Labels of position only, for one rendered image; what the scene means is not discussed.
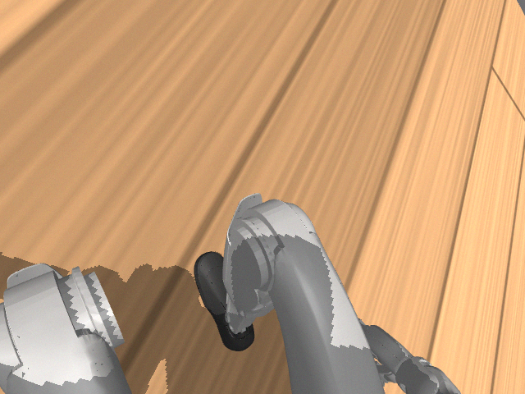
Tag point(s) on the right robot arm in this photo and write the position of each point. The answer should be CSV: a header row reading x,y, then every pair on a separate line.
x,y
417,376

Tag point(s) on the right robot hand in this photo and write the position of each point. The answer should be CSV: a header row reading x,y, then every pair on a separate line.
x,y
389,352

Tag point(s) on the right robot foot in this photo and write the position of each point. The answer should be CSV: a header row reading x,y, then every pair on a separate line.
x,y
208,276

